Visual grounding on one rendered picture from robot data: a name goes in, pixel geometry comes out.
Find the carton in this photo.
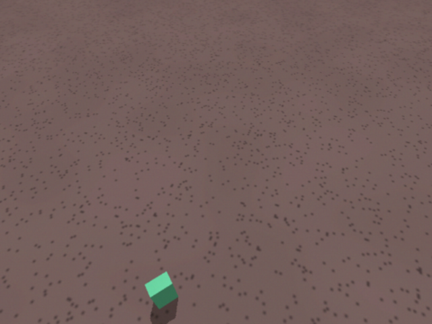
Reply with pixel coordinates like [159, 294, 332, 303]
[145, 272, 178, 309]

